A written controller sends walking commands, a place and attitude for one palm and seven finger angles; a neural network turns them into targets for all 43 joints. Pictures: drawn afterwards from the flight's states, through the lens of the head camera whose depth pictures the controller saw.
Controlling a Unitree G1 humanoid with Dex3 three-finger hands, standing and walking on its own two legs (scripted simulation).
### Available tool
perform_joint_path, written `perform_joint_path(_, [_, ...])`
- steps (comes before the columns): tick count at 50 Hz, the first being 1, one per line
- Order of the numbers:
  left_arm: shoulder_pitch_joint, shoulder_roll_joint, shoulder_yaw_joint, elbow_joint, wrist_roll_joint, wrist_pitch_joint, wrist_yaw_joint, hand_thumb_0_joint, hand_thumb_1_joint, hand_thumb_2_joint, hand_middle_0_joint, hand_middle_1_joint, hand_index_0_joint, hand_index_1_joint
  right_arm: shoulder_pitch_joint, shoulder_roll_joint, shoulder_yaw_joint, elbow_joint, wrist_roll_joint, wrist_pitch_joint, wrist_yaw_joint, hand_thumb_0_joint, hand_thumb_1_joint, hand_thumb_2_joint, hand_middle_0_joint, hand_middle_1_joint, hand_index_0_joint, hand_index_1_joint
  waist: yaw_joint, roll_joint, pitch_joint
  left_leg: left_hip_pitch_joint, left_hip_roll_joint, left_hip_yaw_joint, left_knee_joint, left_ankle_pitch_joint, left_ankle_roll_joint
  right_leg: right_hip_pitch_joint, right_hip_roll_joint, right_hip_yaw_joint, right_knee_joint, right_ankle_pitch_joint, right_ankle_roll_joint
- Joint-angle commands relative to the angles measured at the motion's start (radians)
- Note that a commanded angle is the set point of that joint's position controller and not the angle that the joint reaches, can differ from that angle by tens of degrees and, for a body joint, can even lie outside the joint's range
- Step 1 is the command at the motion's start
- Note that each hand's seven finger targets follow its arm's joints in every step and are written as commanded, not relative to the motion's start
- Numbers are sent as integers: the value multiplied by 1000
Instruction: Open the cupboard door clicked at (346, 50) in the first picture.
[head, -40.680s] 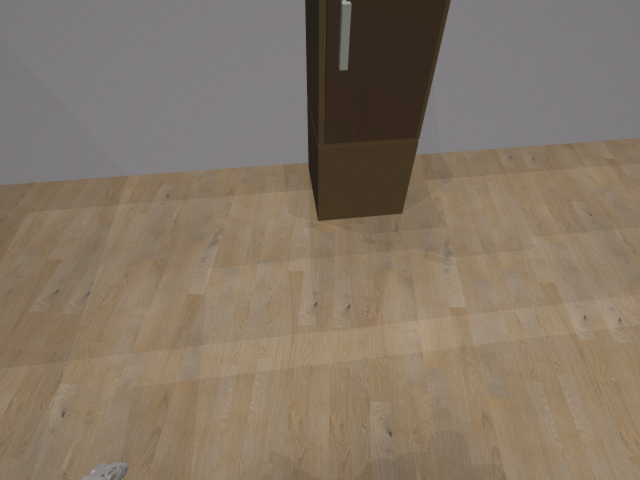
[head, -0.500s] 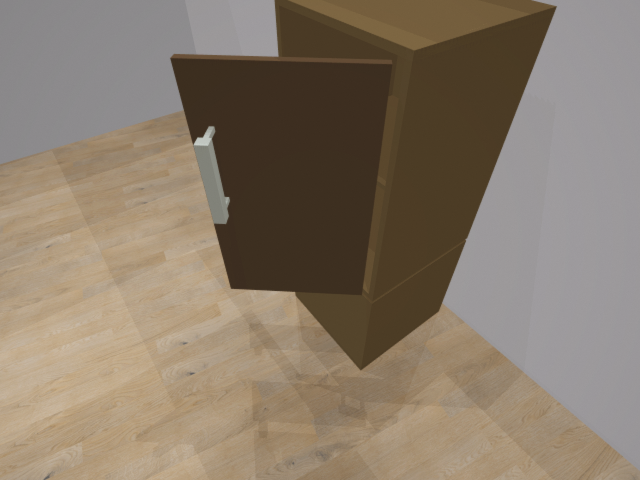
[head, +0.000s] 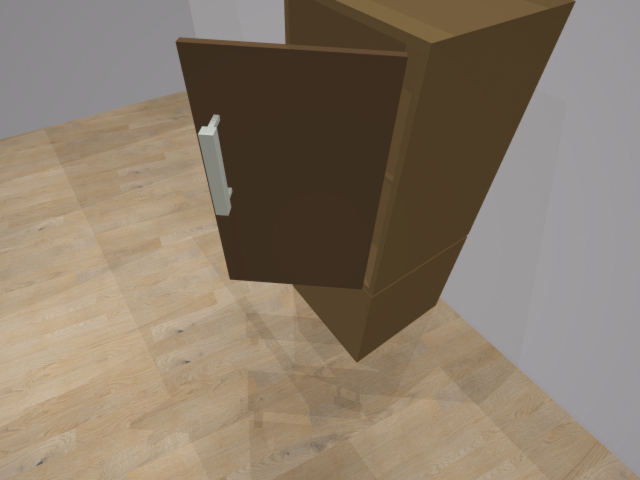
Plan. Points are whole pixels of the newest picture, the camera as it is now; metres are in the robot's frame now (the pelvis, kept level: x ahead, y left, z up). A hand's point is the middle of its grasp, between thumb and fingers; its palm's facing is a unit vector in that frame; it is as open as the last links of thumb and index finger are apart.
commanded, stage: look again from close up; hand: left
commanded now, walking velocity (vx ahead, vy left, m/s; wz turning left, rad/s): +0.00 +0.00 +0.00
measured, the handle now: (219, 167) +0.61 +0.22 +0.04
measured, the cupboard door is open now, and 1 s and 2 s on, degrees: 50 50 50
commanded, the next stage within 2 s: raise the hand with hooked fingers in 0.26 s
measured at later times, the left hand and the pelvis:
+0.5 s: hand out of the picture +0.12 +0.21 -0.10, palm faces +0.24 -0.94 -0.23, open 7.4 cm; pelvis +0.02 +0.02 -0.01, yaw +1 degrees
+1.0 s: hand (168, 425) +0.19 +0.20 -0.02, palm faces +0.05 -0.99 -0.09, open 9.9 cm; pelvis +0.02 -0.01 -0.08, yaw +4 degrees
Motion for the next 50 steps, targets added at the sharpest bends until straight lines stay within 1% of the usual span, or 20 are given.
perform_joint_path(1, [73,74,6,-30,-5,-19,4,0,900,900,-200,-300,-200,-300,66,-96,-19,-25,4,-13,-3,0,-900,-900,200,300,200,300,6,25,91,-140,100,-118,-159,-46,19,70,-91,132,-89,-43,-16])
perform_joint_path(17, [60,90,5,-32,-4,-20,5,0,900,900,-200,-300,-200,-300,12,-125,-20,-22,5,-20,-4,0,-900,-900,200,300,200,300,5,27,73,-69,108,-115,-177,52,17,96,-96,117,-81,48,-8])
perform_joint_path(18, [122,142,5,15,4,-20,42,0,900,900,-200,-300,-200,-300,-125,-171,-23,-100,16,-19,5,0,-900,-900,200,300,200,300,54,32,98,-92,121,-52,-4,90,-13,48,-137,131,-49,219,-3])
perform_joint_path(19, [-669,313,45,-1584,-222,-232,20,0,877,890,-202,-315,-202,-315,-114,-354,-32,-496,53,-162,-38,0,-900,-900,200,300,200,300,-110,233,-386,128,4,-76,-109,102,-11,155,-32,70,14,69,4])
perform_joint_path(20, [-302,269,70,-1341,-144,-175,80,0,853,880,-203,-330,-203,-330,-203,-268,-4,-429,61,-261,-68,0,-900,-900,200,300,200,300,-14,283,-365,88,28,-66,-118,83,-15,118,4,34,78,-59,-27])
perform_joint_path(21, [-14,76,-42,-1141,-153,-36,115,0,830,870,-205,-345,-205,-345,-185,-220,-19,-424,77,-297,-61,0,-900,-900,200,300,200,300,-38,202,-151,-72,45,-117,-153,-63,-41,-14,4,-15,88,-147,-11])
perform_joint_path(22, [18,-38,-113,-1132,-181,-8,104,0,807,860,-207,-360,-207,-360,-143,-236,-18,-407,86,-318,-59,0,-900,-900,200,300,200,300,-45,111,-36,-135,26,-123,-127,-129,-26,-57,8,-25,67,-133,-2])
perform_joint_path(23, [-8,-19,-118,-1241,-207,-51,91,0,783,850,-208,-375,-208,-375,-161,-268,-29,-463,84,-347,-63,0,-900,-900,200,300,200,300,-48,60,22,-166,21,-142,-88,-166,-13,-87,6,-21,57,-176,6])
perform_joint_path(25, [10,20,-82,-1214,-185,-143,65,0,737,830,-212,-405,-212,-405,-154,-298,-46,-506,47,-378,-56,0,-900,-900,200,300,200,300,-78,-126,6,-231,3,-147,21,-163,-4,-181,8,-23,78,-259,13])
perform_joint_path(28, [269,-6,-1,-1009,-201,-317,-72,0,667,800,-217,-450,-217,-450,-182,-285,-84,-600,26,-376,-5,0,-900,-900,200,300,200,300,18,-256,-36,-382,-17,-95,186,-109,-25,-275,4,-26,198,-333,4])
perform_joint_path(29, [347,16,48,-996,-224,-392,-132,0,643,790,-218,-465,-218,-465,-200,-284,-96,-624,23,-363,12,0,-900,-900,200,300,200,300,41,-256,-72,-430,-23,-78,241,-82,-34,-275,2,-17,243,-303,-1])
perform_joint_path(31, [404,113,173,-974,-243,-533,-263,0,597,770,-222,-495,-222,-495,-224,-296,-119,-675,18,-325,53,0,-900,-900,200,300,200,300,76,-91,-116,-478,-39,-56,330,-7,-57,-257,-4,1,354,-168,-28])
perform_joint_path(32, [362,156,191,-1048,-236,-606,-318,0,573,760,-223,-510,-223,-510,-257,-300,-123,-707,14,-314,65,0,-900,-900,200,300,200,300,68,-27,-151,-502,-40,-51,379,29,-54,-274,-6,8,411,-94,-32])
perform_joint_path(33, [408,186,238,-1053,-229,-619,-338,0,550,750,-225,-525,-225,-525,-272,-288,-128,-739,19,-298,69,0,-900,-900,200,300,200,300,93,-10,-197,-529,-41,-41,402,59,-41,-266,-7,16,452,-42,-31])
perform_joint_path(36, [331,205,254,-1241,-273,-561,-351,0,480,720,-230,-570,-230,-570,-279,-279,-121,-805,27,-242,57,0,-900,-900,200,300,200,300,102,79,-300,-540,-41,-40,438,115,-31,-258,3,46,514,33,-27])
perform_joint_path(38, [270,181,233,-1353,-293,-537,-329,0,433,700,-233,-600,-233,-600,-275,-265,-112,-839,38,-222,42,0,-900,-900,200,300,200,300,66,117,-284,-542,-32,-49,452,18,-17,-322,7,56,482,-75,-16])
perform_joint_path(40, [193,212,249,-1495,-289,-545,-294,0,387,680,-237,-630,-237,-630,-212,-258,-110,-832,33,-215,27,0,-900,-900,200,300,200,300,32,139,-361,-496,-15,-73,488,132,-10,-309,12,56,498,42,-12])
perform_joint_path(44, [48,194,164,-1527,-291,-573,-340,0,293,640,-243,-690,-243,-690,-162,-274,-87,-780,30,-233,4,0,-900,-900,200,300,200,300,-64,93,-326,-503,4,-104,550,100,3,-407,22,49,489,13,3])
perform_joint_path(46, [11,224,178,-1448,-305,-545,-394,0,247,620,-247,-720,-247,-720,-170,-288,-75,-755,33,-246,-9,0,-900,-900,200,300,200,300,-72,91,-308,-531,5,-112,569,78,6,-415,28,55,488,-7,-2])
perform_joint_path(50, [92,293,294,-1353,-341,-415,-452,0,153,580,-253,-780,-253,-780,-192,-287,-77,-759,58,-249,-23,0,-900,-900,200,300,200,300,-23,31,-401,-556,-6,-100,514,52,6,-261,3,81,417,-48,16])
